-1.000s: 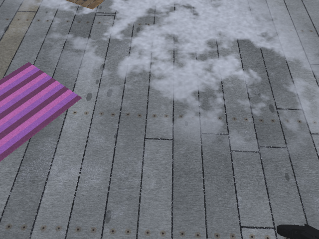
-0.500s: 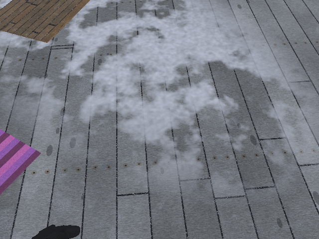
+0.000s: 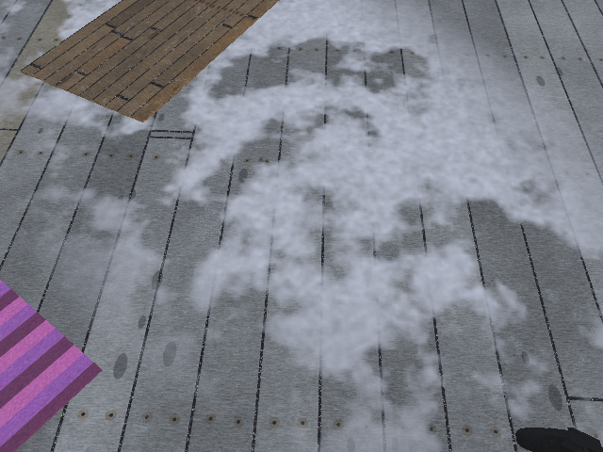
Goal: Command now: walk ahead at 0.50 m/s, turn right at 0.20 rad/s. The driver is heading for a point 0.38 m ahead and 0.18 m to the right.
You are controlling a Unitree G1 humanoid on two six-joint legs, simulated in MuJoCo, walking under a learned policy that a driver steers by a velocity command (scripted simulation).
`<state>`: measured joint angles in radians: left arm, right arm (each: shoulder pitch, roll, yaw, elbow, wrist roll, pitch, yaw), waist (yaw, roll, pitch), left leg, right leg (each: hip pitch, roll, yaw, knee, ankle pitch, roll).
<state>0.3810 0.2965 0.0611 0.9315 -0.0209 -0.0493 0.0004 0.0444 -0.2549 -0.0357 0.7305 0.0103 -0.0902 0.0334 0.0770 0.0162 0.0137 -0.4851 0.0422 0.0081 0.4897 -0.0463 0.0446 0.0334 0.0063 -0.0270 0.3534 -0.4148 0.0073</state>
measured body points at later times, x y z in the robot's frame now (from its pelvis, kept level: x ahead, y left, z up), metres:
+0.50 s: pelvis +0.26 -0.01 +0.00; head +0.29 -0.03 +0.45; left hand +0.51 +0.17 -0.09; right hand +0.21 -0.29 -0.13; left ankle +0.13 +0.12 -0.73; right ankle +0.38 -0.16 -0.71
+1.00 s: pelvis +0.41 -0.06 +0.01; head +0.42 -0.05 +0.46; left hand +0.61 +0.14 -0.11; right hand +0.43 -0.35 -0.11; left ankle +0.49 +0.07 -0.73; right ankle +0.38 -0.15 -0.73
